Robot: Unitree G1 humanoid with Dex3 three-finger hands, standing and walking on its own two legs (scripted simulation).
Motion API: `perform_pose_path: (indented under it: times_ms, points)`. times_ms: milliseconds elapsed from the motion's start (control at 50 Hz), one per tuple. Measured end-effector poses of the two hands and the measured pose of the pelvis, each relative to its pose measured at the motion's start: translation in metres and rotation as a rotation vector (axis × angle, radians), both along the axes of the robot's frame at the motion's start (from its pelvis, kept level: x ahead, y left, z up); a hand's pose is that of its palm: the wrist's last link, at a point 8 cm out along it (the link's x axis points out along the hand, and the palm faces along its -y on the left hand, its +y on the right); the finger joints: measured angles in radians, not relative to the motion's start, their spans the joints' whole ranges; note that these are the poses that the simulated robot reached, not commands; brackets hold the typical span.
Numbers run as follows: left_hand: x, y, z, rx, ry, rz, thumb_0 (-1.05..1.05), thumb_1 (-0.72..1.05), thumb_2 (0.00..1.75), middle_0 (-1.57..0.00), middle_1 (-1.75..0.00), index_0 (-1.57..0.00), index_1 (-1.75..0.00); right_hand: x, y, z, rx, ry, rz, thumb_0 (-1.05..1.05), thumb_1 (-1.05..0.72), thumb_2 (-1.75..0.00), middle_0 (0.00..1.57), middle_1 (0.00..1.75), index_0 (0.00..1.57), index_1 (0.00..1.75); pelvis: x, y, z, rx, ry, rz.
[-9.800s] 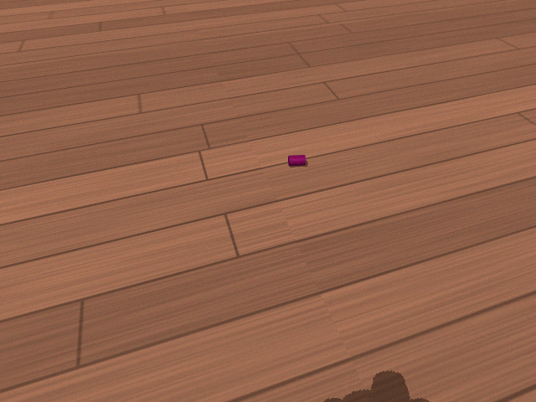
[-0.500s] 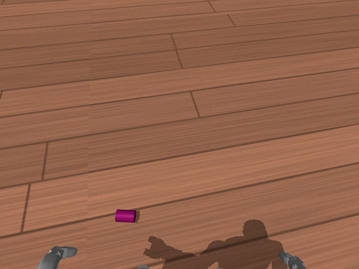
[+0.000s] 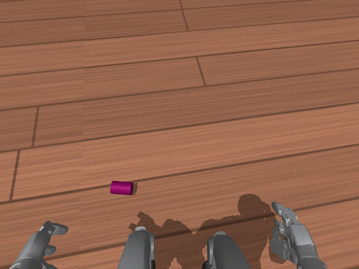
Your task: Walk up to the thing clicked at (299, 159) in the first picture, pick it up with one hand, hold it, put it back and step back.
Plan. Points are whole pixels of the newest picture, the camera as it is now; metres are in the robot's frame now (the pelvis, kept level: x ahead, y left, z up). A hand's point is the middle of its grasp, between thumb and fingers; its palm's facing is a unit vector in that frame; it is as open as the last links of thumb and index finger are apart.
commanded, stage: rise first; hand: left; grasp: from above
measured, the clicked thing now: (122, 187) +0.46 +0.26 -0.61
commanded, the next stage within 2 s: none
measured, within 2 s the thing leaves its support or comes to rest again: neither
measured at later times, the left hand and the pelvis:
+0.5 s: hand (85, 211) +0.30 +0.31 -0.34, palm faces -0.51 -0.32 -0.80, open 13.5 cm; pelvis -0.07 +0.00 -0.21, yaw -4 degrees
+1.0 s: hand (94, 197) +0.37 +0.32 -0.42, palm faces -0.48 -0.08 -0.87, open 13.4 cm; pelvis -0.07 +0.01 -0.29, yaw -7 degrees
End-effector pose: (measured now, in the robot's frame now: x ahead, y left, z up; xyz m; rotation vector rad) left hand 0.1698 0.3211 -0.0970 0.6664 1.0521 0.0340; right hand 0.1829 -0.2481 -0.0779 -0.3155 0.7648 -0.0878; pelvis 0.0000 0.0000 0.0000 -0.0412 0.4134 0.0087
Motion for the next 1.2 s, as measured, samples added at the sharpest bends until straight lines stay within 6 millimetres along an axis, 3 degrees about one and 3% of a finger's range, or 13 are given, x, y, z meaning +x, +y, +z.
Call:
perform_pose_path:
  times_ms: [120, 220, 360, 480, 640, 780, 900, 1200]
  points:
    - [0.040, 0.004, -0.053, 0.080, -0.068, -0.197, -0.01, -0.43, 0.90, -0.22, -0.92, -0.20, -0.94, -0.008, -0.012, -0.066, -0.018, 0.061, 0.013, 0.01, -0.88, -0.90, 0.20, 0.30, 0.20, 0.30, -0.013, -0.001, -0.057, 0.000, 0.096, -0.010]
    - [0.073, 0.006, -0.094, 0.166, -0.133, -0.342, 0.00, -0.44, 0.91, -0.21, -0.95, -0.20, -0.96, -0.027, -0.021, -0.128, -0.021, 0.148, -0.001, 0.01, -0.89, -0.90, 0.20, 0.30, 0.20, 0.30, -0.026, -0.002, -0.105, -0.005, 0.148, -0.019]
    - [0.112, 0.011, -0.145, 0.273, -0.164, -0.487, 0.00, -0.45, 0.93, -0.19, -0.98, -0.18, -0.98, -0.073, -0.025, -0.203, -0.015, 0.295, -0.021, 0.01, -0.91, -0.90, 0.20, 0.30, 0.20, 0.30, -0.048, -0.004, -0.164, -0.018, 0.181, -0.035]
    - [0.140, 0.009, -0.180, 0.326, -0.195, -0.605, 0.00, -0.45, 0.93, -0.19, -0.97, -0.19, -0.97, -0.123, -0.026, -0.246, -0.018, 0.416, -0.057, 0.01, -0.92, -0.91, 0.20, 0.30, 0.20, 0.30, -0.063, -0.003, -0.203, -0.033, 0.176, -0.047]
    - [0.168, 0.007, -0.214, 0.381, -0.245, -0.716, 0.00, -0.40, 0.92, -0.19, -0.92, -0.19, -0.92, -0.179, -0.029, -0.275, -0.045, 0.551, -0.106, 0.01, -0.89, -0.90, 0.20, 0.30, 0.20, 0.30, -0.075, 0.001, -0.241, -0.055, 0.158, -0.062]
    - [0.187, 0.006, -0.238, 0.426, -0.273, -0.782, 0.00, -0.38, 0.92, -0.19, -0.88, -0.19, -0.89, -0.203, -0.031, -0.288, -0.077, 0.626, -0.124, 0.01, -0.87, -0.89, 0.20, 0.30, 0.20, 0.30, -0.076, 0.004, -0.263, -0.072, 0.152, -0.069]
    - [0.200, 0.006, -0.255, 0.459, -0.283, -0.822, 0.00, -0.38, 0.91, -0.19, -0.85, -0.19, -0.86, -0.205, -0.032, -0.297, -0.098, 0.657, -0.122, 0.01, -0.88, -0.90, 0.20, 0.30, 0.20, 0.30, -0.075, 0.005, -0.278, -0.081, 0.148, -0.074]
    - [0.221, 0.003, -0.289, 0.510, -0.294, -0.894, 0.00, -0.32, 0.84, -0.25, -0.79, -0.25, -0.79, -0.188, -0.030, -0.321, -0.123, 0.681, -0.089, 0.01, -0.90, -0.90, 0.20, 0.30, 0.20, 0.30, -0.069, 0.006, -0.302, -0.093, 0.143, -0.091]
